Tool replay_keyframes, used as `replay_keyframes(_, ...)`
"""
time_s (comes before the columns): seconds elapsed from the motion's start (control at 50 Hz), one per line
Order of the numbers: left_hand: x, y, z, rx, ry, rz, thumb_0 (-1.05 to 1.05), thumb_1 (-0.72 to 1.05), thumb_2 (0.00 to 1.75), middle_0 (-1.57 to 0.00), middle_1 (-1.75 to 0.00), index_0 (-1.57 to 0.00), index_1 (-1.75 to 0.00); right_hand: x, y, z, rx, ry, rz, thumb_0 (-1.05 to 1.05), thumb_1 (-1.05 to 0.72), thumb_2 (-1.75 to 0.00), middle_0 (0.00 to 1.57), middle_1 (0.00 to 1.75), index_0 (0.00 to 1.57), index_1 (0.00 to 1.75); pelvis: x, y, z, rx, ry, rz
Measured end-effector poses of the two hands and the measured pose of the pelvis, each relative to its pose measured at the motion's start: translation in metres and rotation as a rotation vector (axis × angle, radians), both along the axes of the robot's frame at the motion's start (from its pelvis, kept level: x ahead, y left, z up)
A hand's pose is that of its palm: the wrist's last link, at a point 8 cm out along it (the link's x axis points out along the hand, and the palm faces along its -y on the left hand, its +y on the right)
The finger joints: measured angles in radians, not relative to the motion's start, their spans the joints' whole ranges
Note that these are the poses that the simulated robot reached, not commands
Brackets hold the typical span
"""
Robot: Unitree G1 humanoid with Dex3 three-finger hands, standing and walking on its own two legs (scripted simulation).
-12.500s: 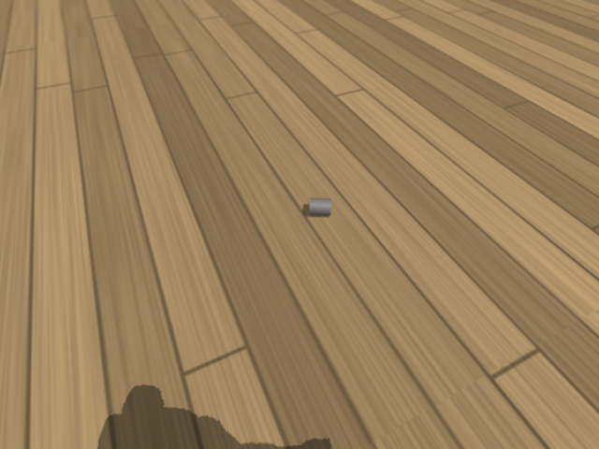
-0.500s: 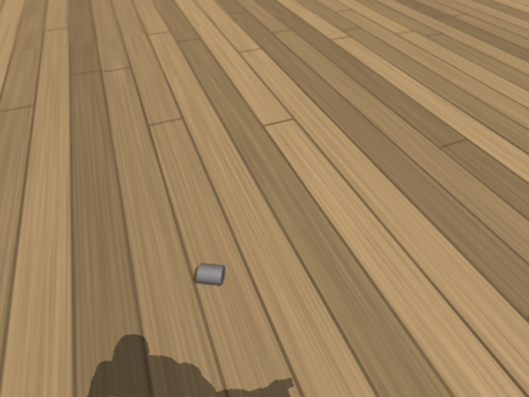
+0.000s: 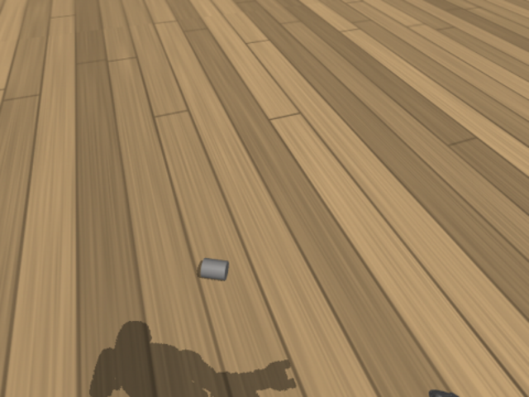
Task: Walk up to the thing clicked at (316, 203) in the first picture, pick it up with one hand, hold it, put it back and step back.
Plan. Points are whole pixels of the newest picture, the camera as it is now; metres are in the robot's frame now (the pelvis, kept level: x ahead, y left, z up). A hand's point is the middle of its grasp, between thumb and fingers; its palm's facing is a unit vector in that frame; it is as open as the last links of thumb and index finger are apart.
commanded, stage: stand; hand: left
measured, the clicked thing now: (215, 269) +0.71 +0.24 -0.74
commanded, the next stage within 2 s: walk up in 0.90 s
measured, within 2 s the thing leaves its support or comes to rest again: neither
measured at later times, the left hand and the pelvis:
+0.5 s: hand out of the picture +0.05 +0.24 -0.15, palm faces -0.04 -0.94 -0.34, open 7.4 cm; pelvis -0.03 -0.01 +0.01, yaw -1 degrees
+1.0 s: hand out of the picture +0.05 +0.25 -0.15, palm faces -0.01 -0.94 -0.33, open 7.4 cm; pelvis -0.02 -0.01 +0.01, yaw +0 degrees
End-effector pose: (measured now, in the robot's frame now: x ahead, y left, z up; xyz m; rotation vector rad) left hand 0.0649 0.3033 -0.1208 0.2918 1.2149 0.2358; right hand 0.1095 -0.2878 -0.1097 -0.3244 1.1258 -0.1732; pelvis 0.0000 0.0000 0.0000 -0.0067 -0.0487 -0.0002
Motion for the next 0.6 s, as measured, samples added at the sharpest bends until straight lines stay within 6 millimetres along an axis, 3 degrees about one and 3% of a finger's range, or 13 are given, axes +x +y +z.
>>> replay_keyframes(0.2, -0.008, -0.012, 0.005, -0.009, 0.027, -0.031, 0.01, 0.91, 0.9, -0.2, -0.3, -0.2, -0.3, -0.02, -0.007, 0.0, 0.009, 0.017, -0.028, 0.0, -0.9, -0.9, 0.21, 0.3, 0.2, 0.3, -0.011, -0.005, 0.005, 0.003, -0.007, -0.013)
replay_keyframes(0.6, -0.02, -0.02, 0.007, -0.006, 0.022, -0.067, 0.01, 0.91, 0.9, -0.2, -0.3, -0.2, -0.3, -0.092, -0.025, -0.005, 0.0, 0.129, -0.087, 0.01, -0.9, -0.9, 0.21, 0.3, 0.2, 0.3, -0.028, -0.013, 0.006, 0.001, -0.006, -0.018)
